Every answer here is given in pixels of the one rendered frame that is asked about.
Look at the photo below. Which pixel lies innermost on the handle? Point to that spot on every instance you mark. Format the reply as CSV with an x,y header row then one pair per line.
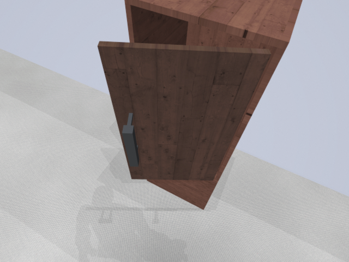
x,y
130,142

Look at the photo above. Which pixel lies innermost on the cupboard door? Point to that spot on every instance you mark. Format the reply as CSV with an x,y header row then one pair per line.
x,y
187,102

